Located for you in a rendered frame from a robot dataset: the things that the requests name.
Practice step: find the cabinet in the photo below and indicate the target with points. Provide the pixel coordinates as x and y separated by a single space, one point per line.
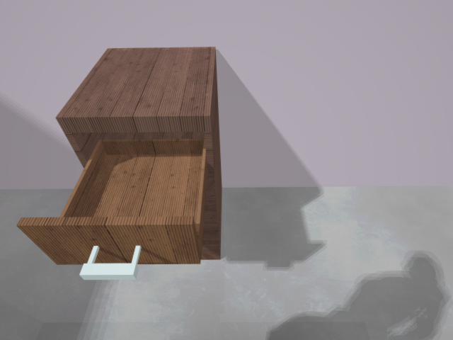
153 93

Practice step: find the drawer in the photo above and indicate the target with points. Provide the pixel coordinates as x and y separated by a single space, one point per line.
148 193

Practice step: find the handle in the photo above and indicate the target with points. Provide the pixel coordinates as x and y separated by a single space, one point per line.
110 271

